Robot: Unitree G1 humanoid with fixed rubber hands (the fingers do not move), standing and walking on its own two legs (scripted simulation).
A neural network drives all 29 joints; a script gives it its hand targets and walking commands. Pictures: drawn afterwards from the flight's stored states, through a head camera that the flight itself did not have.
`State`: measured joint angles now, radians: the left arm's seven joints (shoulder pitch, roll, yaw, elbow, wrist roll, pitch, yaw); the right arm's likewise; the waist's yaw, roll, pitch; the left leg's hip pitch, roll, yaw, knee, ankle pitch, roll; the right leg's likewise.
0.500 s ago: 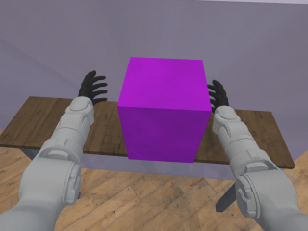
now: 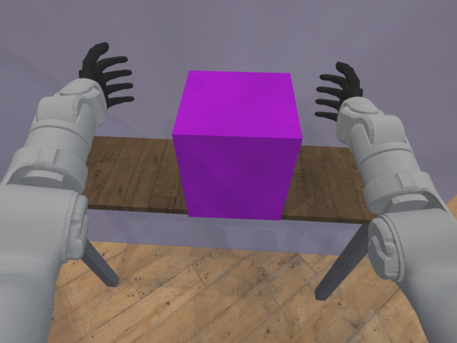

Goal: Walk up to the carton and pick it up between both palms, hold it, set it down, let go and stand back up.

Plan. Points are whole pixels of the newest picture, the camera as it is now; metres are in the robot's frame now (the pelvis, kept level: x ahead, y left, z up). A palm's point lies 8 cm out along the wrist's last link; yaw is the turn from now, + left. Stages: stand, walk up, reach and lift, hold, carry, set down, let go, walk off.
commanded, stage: set down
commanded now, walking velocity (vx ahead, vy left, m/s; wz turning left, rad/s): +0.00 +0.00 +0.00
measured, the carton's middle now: (236, 148) +0.51 -0.04 +0.05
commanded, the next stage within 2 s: let go in 1.20 s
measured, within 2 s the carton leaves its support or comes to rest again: neither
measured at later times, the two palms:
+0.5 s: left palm (102, 115) +0.46 +0.19 +0.19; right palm (358, 123) +0.43 -0.24 +0.17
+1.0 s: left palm (102, 253) +0.30 +0.21 +0.03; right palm (353, 240) +0.29 -0.22 +0.02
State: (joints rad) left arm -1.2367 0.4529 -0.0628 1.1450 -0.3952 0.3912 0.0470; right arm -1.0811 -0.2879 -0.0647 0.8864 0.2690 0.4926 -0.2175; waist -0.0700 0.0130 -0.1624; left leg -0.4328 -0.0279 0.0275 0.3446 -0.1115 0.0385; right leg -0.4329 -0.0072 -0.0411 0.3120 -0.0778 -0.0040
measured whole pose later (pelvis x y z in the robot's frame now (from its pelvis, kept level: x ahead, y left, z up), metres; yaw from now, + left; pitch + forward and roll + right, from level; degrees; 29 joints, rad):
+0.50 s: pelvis +0.02 -0.01 +0.01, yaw -1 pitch +8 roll +0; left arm -0.99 0.39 0.01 0.95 -0.31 0.42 0.01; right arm -0.86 -0.33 -0.07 0.76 0.24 0.48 -0.10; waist -0.03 0.02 -0.15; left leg -0.28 -0.02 0.03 0.23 -0.09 0.03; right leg -0.29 0.00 -0.03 0.21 -0.06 -0.01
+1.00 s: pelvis +0.01 -0.02 +0.01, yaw -1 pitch +4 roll +0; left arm -0.11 0.29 0.01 0.42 -0.23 0.08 -0.05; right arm -0.05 -0.16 -0.03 0.32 0.14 0.15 -0.13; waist 0.02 0.00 -0.09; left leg -0.24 0.00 0.03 0.30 -0.13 0.01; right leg -0.25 0.02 -0.03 0.29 -0.10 -0.03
